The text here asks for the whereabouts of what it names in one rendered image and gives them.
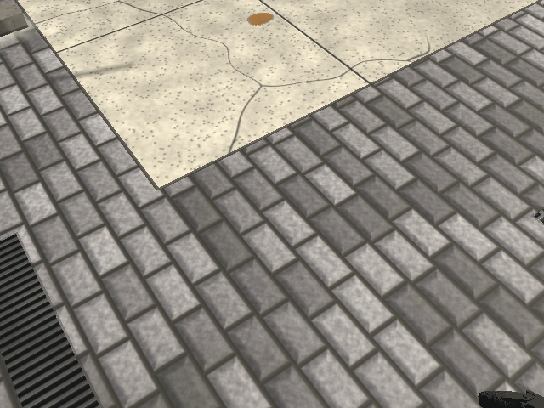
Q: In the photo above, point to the robot right hand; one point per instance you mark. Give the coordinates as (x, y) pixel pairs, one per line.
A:
(509, 399)

